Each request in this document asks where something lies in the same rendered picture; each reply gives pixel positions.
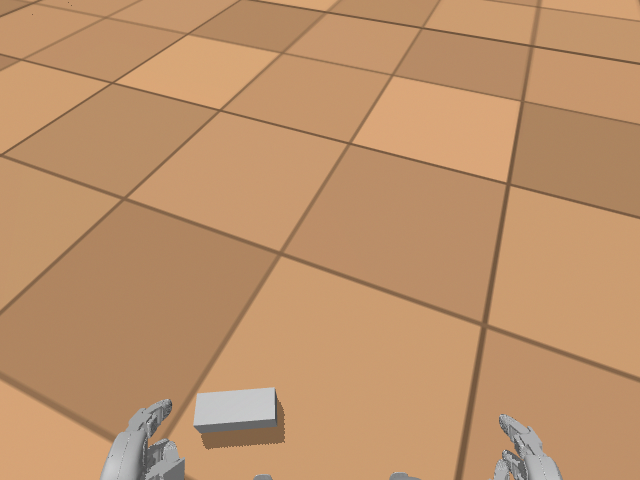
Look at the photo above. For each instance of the left robot hand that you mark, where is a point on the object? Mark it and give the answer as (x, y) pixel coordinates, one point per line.
(130, 458)

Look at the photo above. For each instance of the right robot hand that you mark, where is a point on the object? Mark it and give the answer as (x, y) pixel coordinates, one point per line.
(536, 464)

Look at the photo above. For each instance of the carton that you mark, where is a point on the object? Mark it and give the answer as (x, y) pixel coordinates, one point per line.
(235, 410)

